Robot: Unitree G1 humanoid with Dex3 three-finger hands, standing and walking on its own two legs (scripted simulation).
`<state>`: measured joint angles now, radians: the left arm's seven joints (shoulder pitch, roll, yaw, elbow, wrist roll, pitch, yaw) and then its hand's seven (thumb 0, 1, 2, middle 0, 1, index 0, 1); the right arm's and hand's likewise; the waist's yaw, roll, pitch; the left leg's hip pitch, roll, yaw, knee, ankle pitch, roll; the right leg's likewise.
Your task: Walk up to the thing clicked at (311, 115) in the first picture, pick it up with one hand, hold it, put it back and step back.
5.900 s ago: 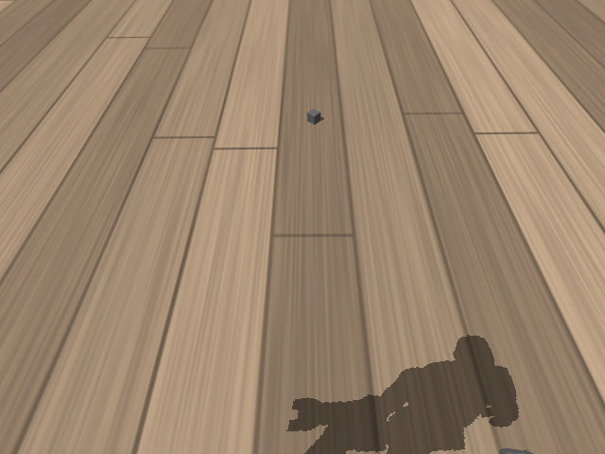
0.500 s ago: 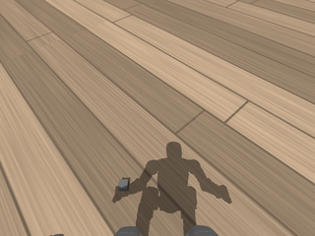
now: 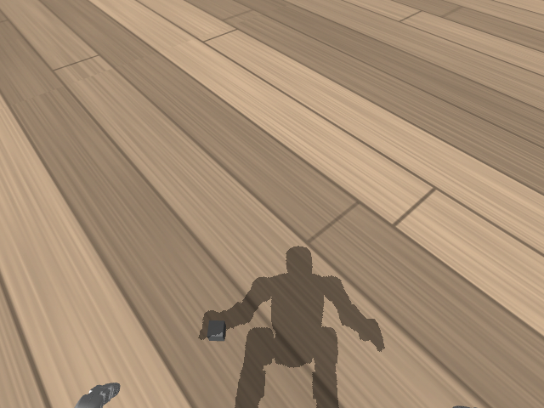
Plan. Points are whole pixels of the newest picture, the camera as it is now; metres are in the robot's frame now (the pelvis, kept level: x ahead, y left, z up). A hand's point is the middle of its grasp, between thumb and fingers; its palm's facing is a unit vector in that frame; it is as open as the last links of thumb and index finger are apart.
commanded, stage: walk up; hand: left
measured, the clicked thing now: (216, 330) +0.45 +0.22 -0.75
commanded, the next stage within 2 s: stand in 1.00 s
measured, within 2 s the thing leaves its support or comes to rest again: neither
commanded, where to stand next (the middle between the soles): +0.07 +0.00 m, yaw +1 degrees
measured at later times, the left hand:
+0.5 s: hand out of the picture +0.09 +0.26 -0.15, palm faces +0.03 -0.94 -0.34, open 7.4 cm
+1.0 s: hand out of the picture +0.09 +0.25 -0.15, palm faces +0.05 -0.94 -0.34, open 7.4 cm
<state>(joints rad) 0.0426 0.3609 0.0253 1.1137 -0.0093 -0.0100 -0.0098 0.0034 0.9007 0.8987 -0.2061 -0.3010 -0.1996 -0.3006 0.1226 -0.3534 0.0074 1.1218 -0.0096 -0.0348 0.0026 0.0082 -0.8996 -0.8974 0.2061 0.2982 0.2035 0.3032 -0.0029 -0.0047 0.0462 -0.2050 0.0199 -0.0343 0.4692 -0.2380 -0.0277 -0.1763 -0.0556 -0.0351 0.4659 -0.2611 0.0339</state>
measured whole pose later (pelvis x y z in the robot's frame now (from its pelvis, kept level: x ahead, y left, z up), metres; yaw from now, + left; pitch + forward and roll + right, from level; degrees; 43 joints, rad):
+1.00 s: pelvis +0.01 +0.00 +0.01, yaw +2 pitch -2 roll +0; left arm 0.07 0.34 0.04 1.14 0.01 0.00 -0.01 0.00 0.90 0.90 -0.21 -0.30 -0.20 -0.30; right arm 0.10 -0.35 0.00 1.13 -0.01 -0.01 0.00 0.01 -0.90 -0.90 0.20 0.30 0.20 0.30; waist 0.00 0.01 0.05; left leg -0.14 0.01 -0.07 0.38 -0.20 -0.03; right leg -0.09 -0.06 -0.08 0.36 -0.23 0.03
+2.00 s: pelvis -0.01 -0.01 +0.01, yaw +1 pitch -3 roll +0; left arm 0.11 0.36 0.01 1.13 0.01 0.00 -0.02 0.00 0.90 0.90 -0.21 -0.30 -0.20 -0.30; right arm 0.12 -0.36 0.01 1.14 -0.01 0.00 0.01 0.01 -0.90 -0.90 0.20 0.30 0.20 0.30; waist 0.00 0.01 0.06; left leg -0.14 0.04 -0.05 0.33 -0.15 -0.05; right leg -0.11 -0.04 -0.06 0.35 -0.19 0.02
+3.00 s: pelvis +0.00 -0.02 +0.01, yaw +0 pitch -2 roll +0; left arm 0.12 0.36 0.01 1.13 0.01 0.00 -0.01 0.00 0.90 0.90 -0.21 -0.30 -0.20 -0.30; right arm 0.11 -0.36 0.01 1.13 -0.01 0.00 0.01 0.01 -0.90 -0.90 0.20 0.30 0.20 0.30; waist 0.00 0.01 0.06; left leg -0.13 0.04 -0.04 0.33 -0.17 -0.05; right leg -0.11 -0.03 -0.05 0.35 -0.20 0.01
